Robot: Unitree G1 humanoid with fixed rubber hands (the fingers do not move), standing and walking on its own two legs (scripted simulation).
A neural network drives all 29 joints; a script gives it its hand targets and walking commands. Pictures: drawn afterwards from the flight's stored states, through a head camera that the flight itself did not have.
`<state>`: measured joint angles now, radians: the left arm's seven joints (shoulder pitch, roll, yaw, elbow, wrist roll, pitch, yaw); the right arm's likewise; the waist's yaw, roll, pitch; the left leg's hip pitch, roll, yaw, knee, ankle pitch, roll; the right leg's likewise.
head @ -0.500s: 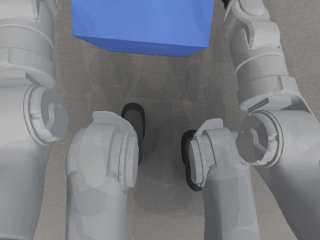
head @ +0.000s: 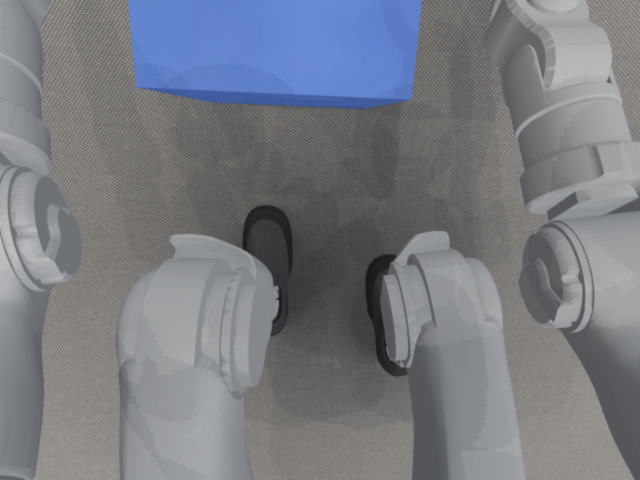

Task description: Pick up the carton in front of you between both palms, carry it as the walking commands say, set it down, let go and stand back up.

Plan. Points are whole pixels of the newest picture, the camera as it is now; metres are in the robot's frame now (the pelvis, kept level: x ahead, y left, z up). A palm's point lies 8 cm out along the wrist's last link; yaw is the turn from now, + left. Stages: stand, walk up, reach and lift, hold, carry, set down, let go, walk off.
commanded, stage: set down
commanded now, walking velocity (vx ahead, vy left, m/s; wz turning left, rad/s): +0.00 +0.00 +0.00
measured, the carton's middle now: out of the picture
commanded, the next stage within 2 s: let go in 0.96 s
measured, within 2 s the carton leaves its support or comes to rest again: neither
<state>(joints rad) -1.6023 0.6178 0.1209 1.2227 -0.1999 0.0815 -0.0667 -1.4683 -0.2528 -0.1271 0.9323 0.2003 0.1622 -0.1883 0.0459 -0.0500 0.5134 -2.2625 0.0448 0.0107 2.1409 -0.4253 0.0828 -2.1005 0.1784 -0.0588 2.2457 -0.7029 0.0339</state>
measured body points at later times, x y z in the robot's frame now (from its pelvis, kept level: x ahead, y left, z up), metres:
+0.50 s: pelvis +0.01 +0.00 +0.11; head +0.35 +0.08 +0.40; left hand +0.56 +0.30 -0.01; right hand +0.58 -0.08 +0.00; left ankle +0.15 +0.10 -0.34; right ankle +0.09 -0.11 -0.34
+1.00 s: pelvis +0.04 +0.01 +0.26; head +0.35 +0.08 +0.58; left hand +0.56 +0.31 +0.15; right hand +0.58 -0.08 +0.15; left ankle +0.15 +0.10 -0.34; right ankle +0.09 -0.11 -0.34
